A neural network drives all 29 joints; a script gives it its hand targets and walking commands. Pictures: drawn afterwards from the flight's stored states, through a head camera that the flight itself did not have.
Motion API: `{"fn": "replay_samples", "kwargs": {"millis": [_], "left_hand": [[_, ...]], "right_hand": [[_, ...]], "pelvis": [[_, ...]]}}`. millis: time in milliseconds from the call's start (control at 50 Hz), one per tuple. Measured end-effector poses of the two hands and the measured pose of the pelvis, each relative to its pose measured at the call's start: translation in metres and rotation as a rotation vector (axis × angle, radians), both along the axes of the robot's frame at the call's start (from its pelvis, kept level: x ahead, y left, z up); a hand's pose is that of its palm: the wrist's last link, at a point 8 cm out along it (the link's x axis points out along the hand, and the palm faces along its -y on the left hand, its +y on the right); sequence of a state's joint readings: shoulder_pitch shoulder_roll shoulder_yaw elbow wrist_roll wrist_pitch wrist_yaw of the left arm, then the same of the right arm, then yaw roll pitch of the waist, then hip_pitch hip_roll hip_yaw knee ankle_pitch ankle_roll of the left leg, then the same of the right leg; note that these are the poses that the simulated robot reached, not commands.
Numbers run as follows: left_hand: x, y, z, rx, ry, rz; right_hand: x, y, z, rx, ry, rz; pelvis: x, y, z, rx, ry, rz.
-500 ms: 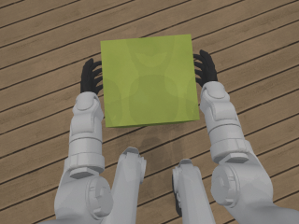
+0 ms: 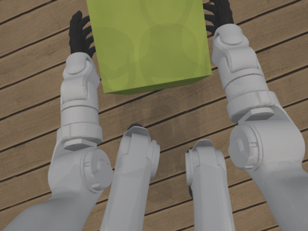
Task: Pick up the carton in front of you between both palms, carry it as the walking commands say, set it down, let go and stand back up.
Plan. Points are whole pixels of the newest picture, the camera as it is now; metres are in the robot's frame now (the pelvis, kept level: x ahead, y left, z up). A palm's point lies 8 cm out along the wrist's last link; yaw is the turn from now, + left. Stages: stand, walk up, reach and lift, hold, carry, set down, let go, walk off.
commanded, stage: set down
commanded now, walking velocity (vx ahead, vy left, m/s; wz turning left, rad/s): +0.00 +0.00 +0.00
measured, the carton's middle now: (152, 48) +0.51 +0.11 -0.21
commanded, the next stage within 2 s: none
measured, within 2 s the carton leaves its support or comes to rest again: rests again in 0.98 s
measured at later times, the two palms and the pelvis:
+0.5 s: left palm (91, 57) +0.46 +0.25 -0.20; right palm (211, 33) +0.56 -0.03 -0.21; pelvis +0.01 -0.01 -0.04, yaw +0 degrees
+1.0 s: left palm (93, 59) +0.46 +0.26 -0.23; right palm (210, 40) +0.56 -0.04 -0.23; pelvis +0.00 -0.01 -0.05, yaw +0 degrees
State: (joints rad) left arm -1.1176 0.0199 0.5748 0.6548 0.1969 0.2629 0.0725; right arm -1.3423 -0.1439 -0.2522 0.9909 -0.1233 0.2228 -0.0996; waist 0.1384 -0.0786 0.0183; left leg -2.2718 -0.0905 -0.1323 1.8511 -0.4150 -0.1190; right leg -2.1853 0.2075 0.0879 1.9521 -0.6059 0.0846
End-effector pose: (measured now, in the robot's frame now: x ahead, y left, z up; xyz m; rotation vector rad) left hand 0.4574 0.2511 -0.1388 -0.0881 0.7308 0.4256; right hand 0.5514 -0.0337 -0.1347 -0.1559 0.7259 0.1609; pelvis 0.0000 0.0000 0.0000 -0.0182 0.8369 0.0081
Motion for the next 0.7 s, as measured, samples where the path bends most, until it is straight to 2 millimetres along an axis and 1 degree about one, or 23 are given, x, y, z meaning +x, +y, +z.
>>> {"fn": "replay_samples", "kwargs": {"millis": [120, 160, 220, 280, 360, 560, 700], "left_hand": [[0.002, 0.005, -0.035, 0.009, 0.019, 0.009], [0.002, 0.005, -0.043, 0.013, 0.03, 0.009], [0.005, 0.005, -0.049, 0.02, 0.037, 0.011], [0.008, 0.004, -0.05, 0.018, 0.032, 0.016], [0.01, 0.005, -0.053, 0.01, 0.032, 0.012], [0.003, 0.003, -0.068, 0.0, 0.068, -0.016], [0.003, 0.003, -0.073, 0.001, 0.08, -0.039]], "right_hand": [[0.006, 0.006, -0.039, -0.002, 0.015, 0.023], [0.006, 0.006, -0.049, 0.0, 0.024, 0.025], [0.007, 0.005, -0.059, 0.003, 0.029, 0.033], [0.009, 0.004, -0.064, 0.001, 0.024, 0.041], [0.012, 0.004, -0.066, -0.004, 0.024, 0.047], [0.009, 0.002, -0.076, -0.023, 0.048, 0.058], [0.006, 0.0, -0.084, -0.029, 0.055, 0.066]], "pelvis": [[-0.002, -0.002, -0.02, 0.01, -0.023, -0.017], [-0.001, -0.002, -0.024, 0.015, -0.033, -0.029], [0.001, -0.002, -0.029, 0.026, -0.033, -0.037], [0.004, -0.003, -0.032, 0.035, -0.035, -0.034], [0.007, -0.005, -0.034, 0.038, -0.028, -0.035], [0.007, -0.007, -0.038, 0.04, -0.038, -0.042], [0.004, -0.007, -0.042, 0.045, -0.062, -0.043]]}}
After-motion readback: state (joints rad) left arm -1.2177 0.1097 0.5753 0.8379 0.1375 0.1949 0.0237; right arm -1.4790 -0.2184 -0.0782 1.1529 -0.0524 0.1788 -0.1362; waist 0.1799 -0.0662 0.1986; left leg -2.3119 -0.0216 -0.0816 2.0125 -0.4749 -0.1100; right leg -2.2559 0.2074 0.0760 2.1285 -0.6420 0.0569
